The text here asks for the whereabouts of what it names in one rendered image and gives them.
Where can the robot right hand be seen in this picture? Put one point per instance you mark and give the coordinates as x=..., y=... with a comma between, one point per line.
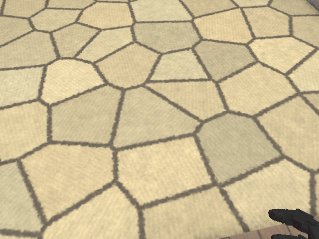
x=299, y=219

